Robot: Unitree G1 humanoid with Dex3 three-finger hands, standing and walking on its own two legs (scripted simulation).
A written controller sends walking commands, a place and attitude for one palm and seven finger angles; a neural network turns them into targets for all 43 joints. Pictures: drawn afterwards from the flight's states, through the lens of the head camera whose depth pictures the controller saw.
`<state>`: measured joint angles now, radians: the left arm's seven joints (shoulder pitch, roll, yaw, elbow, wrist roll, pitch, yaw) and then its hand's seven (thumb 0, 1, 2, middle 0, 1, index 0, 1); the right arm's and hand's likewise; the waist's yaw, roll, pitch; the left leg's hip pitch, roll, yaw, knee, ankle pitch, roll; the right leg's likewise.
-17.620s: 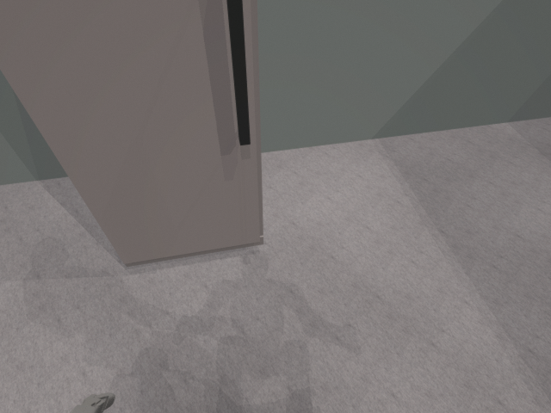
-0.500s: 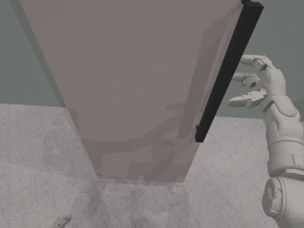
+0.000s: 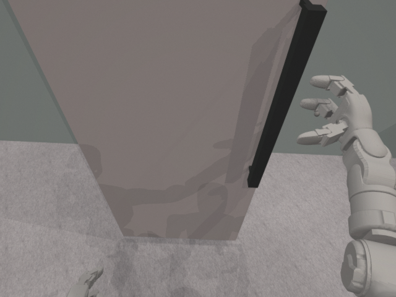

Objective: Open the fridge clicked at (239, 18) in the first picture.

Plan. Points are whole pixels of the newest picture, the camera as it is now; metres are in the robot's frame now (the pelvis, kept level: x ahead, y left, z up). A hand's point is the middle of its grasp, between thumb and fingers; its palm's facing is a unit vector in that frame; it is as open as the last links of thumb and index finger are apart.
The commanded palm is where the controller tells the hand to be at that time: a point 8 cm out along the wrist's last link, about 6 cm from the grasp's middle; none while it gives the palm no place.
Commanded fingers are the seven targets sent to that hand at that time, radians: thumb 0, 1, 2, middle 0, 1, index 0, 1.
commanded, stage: move the hooked fingers beside the handle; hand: right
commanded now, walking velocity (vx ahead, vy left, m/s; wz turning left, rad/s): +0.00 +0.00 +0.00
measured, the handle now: (271, 117) +0.48 -0.12 +0.13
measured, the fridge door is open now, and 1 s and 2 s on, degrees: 0 0 0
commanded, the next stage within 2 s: feel for the door with the fingertips in 1.32 s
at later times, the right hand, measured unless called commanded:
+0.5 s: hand (317, 114) +0.43 -0.19 +0.19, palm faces -0.01 +1.00 -0.01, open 14.0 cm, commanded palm +0.40 -0.24 +0.18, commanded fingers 0.00 0.50 -0.30 0.30 1.20 0.30 1.20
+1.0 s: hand (324, 117) +0.41 -0.20 +0.19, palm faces -0.01 +1.00 +0.00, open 14.0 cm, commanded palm +0.39 -0.25 +0.18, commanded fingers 0.00 0.50 -0.30 0.30 1.20 0.30 1.20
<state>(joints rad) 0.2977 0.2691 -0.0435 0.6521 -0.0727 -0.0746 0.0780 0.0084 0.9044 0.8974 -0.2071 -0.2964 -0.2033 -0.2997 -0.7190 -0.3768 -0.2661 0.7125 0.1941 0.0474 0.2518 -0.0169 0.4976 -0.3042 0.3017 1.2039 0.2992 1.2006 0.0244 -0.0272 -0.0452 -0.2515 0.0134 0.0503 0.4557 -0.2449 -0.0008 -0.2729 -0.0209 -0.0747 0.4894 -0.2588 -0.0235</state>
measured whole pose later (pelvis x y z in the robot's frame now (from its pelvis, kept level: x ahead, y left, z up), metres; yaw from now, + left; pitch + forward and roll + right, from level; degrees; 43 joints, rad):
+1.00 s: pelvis +0.01 +0.01 +0.00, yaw +0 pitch +2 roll +1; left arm 0.30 0.28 -0.04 0.64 -0.08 -0.05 0.08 0.01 0.90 0.90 -0.21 -0.30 -0.20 -0.30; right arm -0.64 -0.42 -0.31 0.64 0.22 0.08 0.30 -0.02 0.50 -0.30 0.30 1.20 0.30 1.20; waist 0.02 -0.03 -0.05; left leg -0.24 0.00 0.06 0.46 -0.26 0.01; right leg -0.26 -0.03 -0.07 0.49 -0.27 -0.01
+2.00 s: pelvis +0.00 +0.01 +0.00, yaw +0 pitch +2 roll +1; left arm 0.26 0.26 -0.04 0.65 -0.06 -0.05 0.08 0.01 0.90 0.90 -0.21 -0.30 -0.20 -0.30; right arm -0.73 -0.33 -0.24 0.69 0.17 0.10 0.18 -0.02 0.50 -0.30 0.30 1.20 0.30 1.20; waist 0.03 -0.03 -0.04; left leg -0.25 0.01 0.06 0.46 -0.25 0.01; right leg -0.27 -0.03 -0.06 0.49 -0.26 -0.02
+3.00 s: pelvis +0.01 +0.00 +0.00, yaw +0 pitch +3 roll +1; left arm 0.28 0.26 -0.03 0.65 -0.07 -0.04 0.07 0.01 0.91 0.90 -0.21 -0.30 -0.20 -0.30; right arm -0.70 -0.33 -0.22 0.66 0.19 0.08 0.20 -0.02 0.50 -0.30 0.30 1.20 0.30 1.20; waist 0.02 -0.03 -0.06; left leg -0.26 0.01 0.05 0.47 -0.27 0.00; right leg -0.29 -0.02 -0.06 0.52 -0.29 -0.02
